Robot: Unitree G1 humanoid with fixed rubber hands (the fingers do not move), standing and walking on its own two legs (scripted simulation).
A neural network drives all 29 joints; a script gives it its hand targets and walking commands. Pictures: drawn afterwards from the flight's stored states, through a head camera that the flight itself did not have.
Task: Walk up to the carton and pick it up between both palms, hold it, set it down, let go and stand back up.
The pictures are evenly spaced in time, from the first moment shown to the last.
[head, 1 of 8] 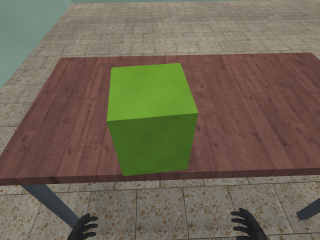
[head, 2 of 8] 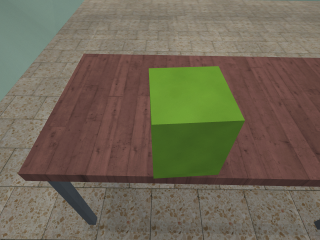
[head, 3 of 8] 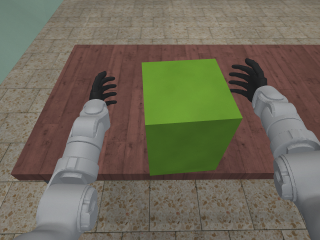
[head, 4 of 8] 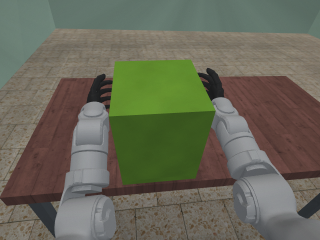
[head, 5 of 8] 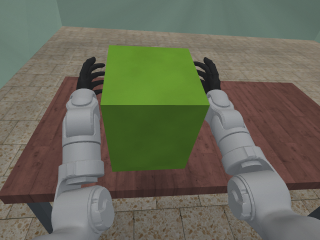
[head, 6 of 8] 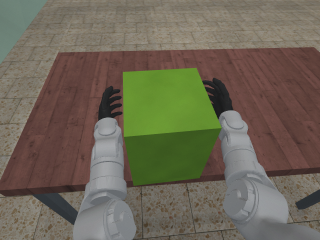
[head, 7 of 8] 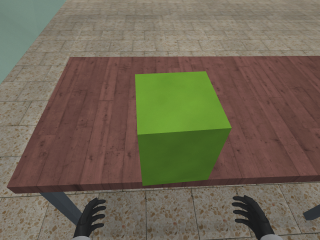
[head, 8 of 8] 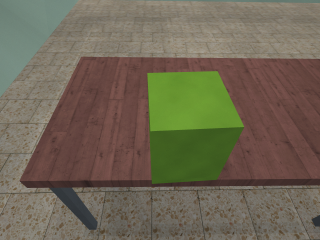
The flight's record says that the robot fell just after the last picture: no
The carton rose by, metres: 0.22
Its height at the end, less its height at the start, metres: +0.00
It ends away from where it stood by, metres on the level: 0.02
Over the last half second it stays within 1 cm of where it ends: yes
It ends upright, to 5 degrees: yes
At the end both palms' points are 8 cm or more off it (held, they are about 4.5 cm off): yes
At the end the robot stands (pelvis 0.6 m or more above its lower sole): yes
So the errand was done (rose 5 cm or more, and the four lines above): yes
